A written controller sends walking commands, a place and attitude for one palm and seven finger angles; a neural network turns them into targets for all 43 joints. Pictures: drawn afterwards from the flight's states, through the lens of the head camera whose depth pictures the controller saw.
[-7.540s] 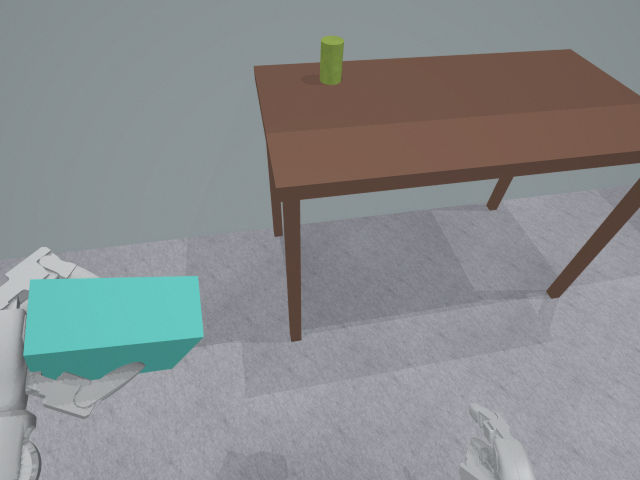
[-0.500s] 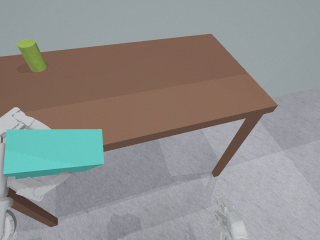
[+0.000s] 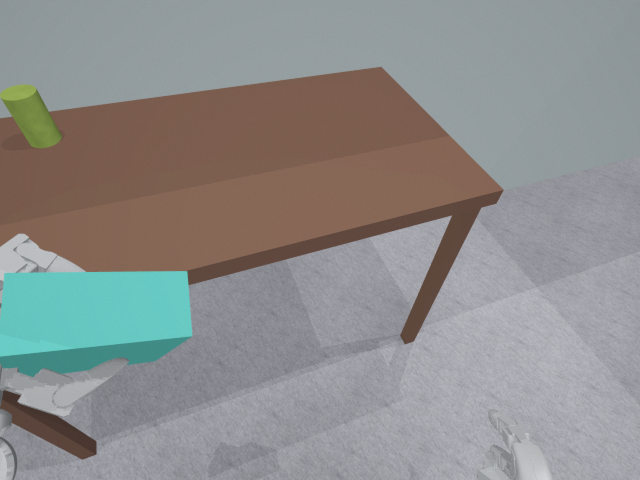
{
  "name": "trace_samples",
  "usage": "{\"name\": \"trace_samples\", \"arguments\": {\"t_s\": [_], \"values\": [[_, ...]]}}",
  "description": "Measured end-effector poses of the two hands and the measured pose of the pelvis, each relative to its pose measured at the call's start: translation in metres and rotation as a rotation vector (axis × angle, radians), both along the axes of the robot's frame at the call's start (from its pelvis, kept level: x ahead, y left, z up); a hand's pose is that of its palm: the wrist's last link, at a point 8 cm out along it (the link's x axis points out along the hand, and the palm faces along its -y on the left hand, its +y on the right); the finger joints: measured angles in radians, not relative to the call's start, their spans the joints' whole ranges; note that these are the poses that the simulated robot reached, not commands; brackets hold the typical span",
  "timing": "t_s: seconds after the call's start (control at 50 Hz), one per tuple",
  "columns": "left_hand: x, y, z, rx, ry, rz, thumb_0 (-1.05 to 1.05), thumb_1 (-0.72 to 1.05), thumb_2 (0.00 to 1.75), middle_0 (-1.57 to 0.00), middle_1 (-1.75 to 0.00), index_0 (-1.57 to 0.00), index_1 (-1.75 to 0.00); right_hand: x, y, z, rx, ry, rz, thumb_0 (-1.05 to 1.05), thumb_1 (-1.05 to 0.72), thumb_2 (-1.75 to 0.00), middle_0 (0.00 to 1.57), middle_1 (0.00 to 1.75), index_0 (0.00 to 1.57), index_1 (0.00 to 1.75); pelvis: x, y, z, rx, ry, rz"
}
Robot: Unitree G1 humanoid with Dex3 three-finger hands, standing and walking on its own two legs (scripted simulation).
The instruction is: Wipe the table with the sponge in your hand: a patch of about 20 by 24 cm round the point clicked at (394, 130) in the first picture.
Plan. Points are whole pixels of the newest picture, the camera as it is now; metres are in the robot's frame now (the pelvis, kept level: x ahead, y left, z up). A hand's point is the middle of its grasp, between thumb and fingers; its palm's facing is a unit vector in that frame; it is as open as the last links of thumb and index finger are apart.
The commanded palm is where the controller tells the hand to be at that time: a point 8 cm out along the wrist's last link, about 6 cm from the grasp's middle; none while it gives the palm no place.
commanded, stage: come to a stop and stand still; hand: left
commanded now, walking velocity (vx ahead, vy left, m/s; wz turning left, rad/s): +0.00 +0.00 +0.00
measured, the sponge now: (123, 324) +0.23 +0.20 +0.14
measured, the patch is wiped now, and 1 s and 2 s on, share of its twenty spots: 0.00 0.00 0.00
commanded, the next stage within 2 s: look again from close up in 0.78 s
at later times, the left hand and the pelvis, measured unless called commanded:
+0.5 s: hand (27, 385) +0.16 +0.25 +0.16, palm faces +0.40 -0.83 -0.39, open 10.2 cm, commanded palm +0.11 +0.29 +0.18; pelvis -0.05 +0.01 +0.00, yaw +0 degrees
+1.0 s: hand out of the picture +0.19 +0.32 +0.19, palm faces +0.49 -0.77 -0.42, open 10.2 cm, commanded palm +0.11 +0.31 +0.18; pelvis -0.05 +0.02 +0.00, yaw +0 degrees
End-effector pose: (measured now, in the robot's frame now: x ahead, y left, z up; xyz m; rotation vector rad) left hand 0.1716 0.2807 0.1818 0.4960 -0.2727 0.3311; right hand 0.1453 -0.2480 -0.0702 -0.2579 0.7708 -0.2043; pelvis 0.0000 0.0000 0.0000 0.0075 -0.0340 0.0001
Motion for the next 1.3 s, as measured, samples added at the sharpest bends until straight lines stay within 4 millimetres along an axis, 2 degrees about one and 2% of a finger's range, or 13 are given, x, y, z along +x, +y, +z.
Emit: {"name": "trace_samples", "arguments": {"t_s": [0.14,0.26,0.46,0.68,0.88,0.92,0.98,1.04,1.14,1.18,1.24,1.3], "values": [[-0.024,-0.009,-0.005,-0.010,0.022,0.024,-0.01,-0.51,1.02,-0.72,-1.38,-0.73,-1.37,-0.009,0.017,-0.007,0.072,-0.044,0.058,0.01,-0.90,-0.90,0.20,0.30,0.20,0.30,-0.020,-0.005,-0.002,-0.004,-0.003,0.001],[-0.039,-0.014,-0.011,-0.044,0.039,0.025,-0.01,-0.51,1.02,-0.72,-1.38,-0.73,-1.37,-0.024,0.028,-0.015,0.097,-0.016,0.083,0.01,-0.90,-0.90,0.21,0.30,0.20,0.30,-0.033,-0.006,-0.002,-0.008,-0.008,0.009],[-0.051,0.003,-0.007,-0.038,0.011,0.033,-0.01,-0.51,1.02,-0.72,-1.38,-0.73,-1.37,-0.049,0.032,-0.008,0.061,0.002,0.070,0.01,-0.90,-0.90,0.21,0.30,0.20,0.30,-0.046,0.004,0.002,-0.021,-0.021,0.004],[-0.054,0.013,-0.016,-0.035,0.049,0.021,-0.01,-0.51,1.02,-0.72,-1.38,-0.73,-1.37,-0.057,0.039,-0.007,0.051,-0.010,0.059,0.01,-0.90,-0.90,0.21,0.30,0.20,0.30,-0.053,0.016,0.000,-0.022,-0.020,0.000],[-0.053,0.022,-0.011,-0.033,0.013,0.036,-0.01,-0.51,1.02,-0.72,-1.38,-0.73,-1.37,-0.048,0.051,-0.008,0.055,-0.007,0.081,0.01,-0.90,-0.90,0.21,0.30,0.20,0.30,-0.050,0.023,0.000,-0.027,-0.014,0.003],[-0.043,0.035,0.004,0.104,-0.032,0.019,-0.01,-0.51,1.02,-0.72,-1.38,-0.73,-1.37,-0.046,0.054,-0.010,0.042,-0.008,0.122,0.01,-0.90,-0.90,0.21,0.30,0.20,0.30,-0.052,0.020,-0.003,-0.022,-0.007,0.021],[-0.030,0.065,0.017,0.102,-0.124,0.060,-0.01,-0.51,1.02,-0.72,-1.38,-0.73,-1.37,-0.043,0.060,-0.009,0.047,-0.005,0.147,0.01,-0.90,-0.90,0.21,0.30,0.20,0.30,-0.054,0.022,-0.004,-0.029,-0.012,0.017],[-0.025,0.073,0.010,0.007,-0.126,0.075,-0.01,-0.51,1.02,-0.72,-1.38,-0.73,-1.37,-0.040,0.063,-0.001,0.065,-0.055,0.126,0.01,-0.90,-0.90,0.21,0.30,0.20,0.30,-0.048,0.033,-0.002,-0.029,-0.011,-0.010],[-0.023,0.048,-0.016,-0.072,-0.018,-0.047,-0.01,-0.51,1.02,-0.72,-1.38,-0.73,-1.37,-0.031,0.074,0.008,0.073,-0.103,0.106,0.01,-0.90,-0.90,0.21,0.30,0.20,0.30,-0.035,0.051,0.002,-0.023,-0.004,-0.015],[-0.021,0.045,-0.023,-0.066,0.012,-0.080,-0.01,-0.51,1.02,-0.72,-1.38,-0.73,-1.37,-0.026,0.080,0.009,0.069,-0.100,0.116,0.01,-0.90,-0.90,0.21,0.30,0.20,0.30,-0.031,0.053,0.001,-0.015,-0.005,-0.009],[-0.016,0.057,-0.023,-0.030,0.013,-0.065,-0.01,-0.51,1.02,-0.72,-1.38,-0.73,-1.37,-0.016,0.089,0.011,0.061,-0.088,0.143,0.01,-0.90,-0.90,0.21,0.30,0.20,0.30,-0.025,0.053,0.001,-0.011,-0.004,0.007],[-0.010,0.074,-0.013,-0.002,-0.033,-0.002,-0.01,-0.51,1.02,-0.72,-1.38,-0.73,-1.37,-0.002,0.096,0.013,0.061,-0.087,0.179,0.01,-0.90,-0.90,0.21,0.30,0.20,0.30,-0.017,0.053,0.001,-0.012,-0.002,0.017]]}}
